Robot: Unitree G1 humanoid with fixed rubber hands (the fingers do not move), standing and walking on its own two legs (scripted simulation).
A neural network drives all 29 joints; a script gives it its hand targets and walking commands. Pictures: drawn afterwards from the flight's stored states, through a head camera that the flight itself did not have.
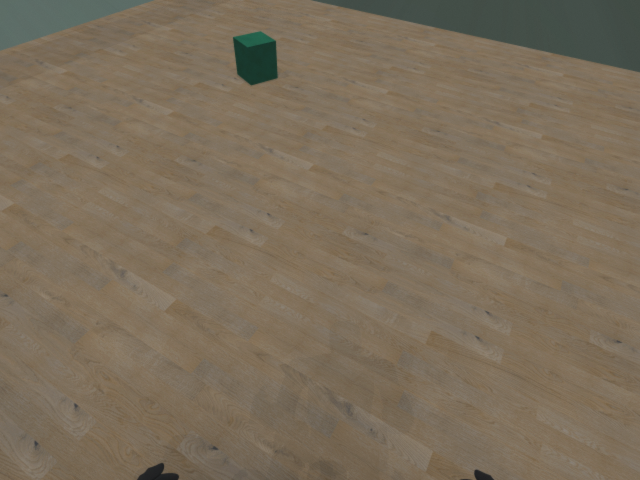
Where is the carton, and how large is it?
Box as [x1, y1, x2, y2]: [233, 31, 277, 84]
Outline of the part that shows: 260,31 233,37 237,73 250,84 277,77 275,41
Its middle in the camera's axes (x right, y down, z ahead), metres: -0.43 -1.21 +2.66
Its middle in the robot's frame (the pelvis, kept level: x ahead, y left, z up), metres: +2.76 +0.44 -0.64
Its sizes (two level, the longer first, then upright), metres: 0.210 0.200 0.250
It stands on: the floor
